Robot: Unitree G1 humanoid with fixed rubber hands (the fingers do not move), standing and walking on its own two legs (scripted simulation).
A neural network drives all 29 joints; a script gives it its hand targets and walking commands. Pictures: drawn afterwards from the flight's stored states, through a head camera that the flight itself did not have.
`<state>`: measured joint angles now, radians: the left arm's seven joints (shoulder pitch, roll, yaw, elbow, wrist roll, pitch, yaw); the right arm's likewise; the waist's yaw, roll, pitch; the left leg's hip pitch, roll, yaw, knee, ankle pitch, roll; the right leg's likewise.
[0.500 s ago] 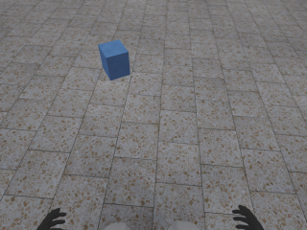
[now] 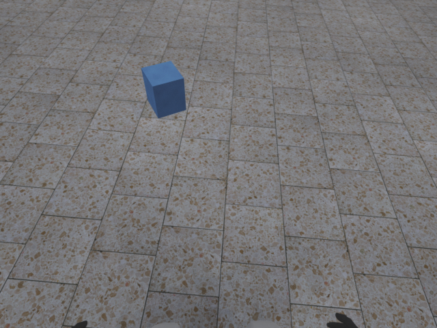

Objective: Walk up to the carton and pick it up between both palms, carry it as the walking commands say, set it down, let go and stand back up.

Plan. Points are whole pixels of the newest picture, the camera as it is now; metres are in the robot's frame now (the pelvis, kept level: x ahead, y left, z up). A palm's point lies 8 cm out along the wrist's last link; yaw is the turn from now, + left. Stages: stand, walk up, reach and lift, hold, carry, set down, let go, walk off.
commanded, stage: stand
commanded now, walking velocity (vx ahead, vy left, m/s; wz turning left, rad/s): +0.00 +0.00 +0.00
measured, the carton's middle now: (164, 89) +1.55 +0.29 -0.63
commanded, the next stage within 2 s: walk up in 0.96 s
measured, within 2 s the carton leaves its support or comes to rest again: neither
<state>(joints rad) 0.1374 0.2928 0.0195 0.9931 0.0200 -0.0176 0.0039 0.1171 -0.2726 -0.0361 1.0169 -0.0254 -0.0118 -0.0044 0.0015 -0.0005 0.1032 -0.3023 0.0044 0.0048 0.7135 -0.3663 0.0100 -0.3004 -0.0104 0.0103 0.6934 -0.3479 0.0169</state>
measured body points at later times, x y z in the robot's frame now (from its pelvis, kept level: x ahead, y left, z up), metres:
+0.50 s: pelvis +0.01 +0.00 +0.03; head +0.02 +0.00 +0.47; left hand +0.09 +0.28 -0.11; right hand +0.10 -0.28 -0.11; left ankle +0.01 +0.11 -0.72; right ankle +0.02 -0.13 -0.72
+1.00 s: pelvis +0.01 +0.00 +0.03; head +0.02 -0.01 +0.48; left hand +0.09 +0.28 -0.11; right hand +0.08 -0.29 -0.11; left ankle +0.01 +0.11 -0.72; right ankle +0.02 -0.13 -0.72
